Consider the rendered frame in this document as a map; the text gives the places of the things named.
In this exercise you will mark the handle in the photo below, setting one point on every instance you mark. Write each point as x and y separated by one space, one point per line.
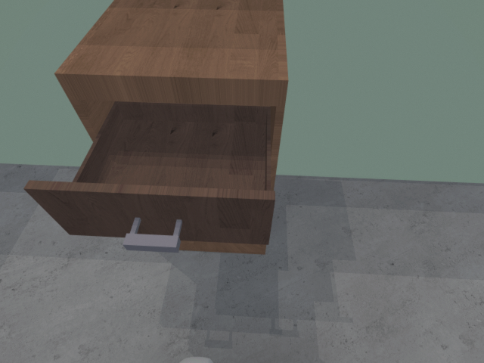
153 242

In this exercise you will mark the cabinet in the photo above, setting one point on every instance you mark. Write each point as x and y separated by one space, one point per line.
221 52

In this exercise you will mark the drawer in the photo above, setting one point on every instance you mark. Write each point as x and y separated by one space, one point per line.
208 165

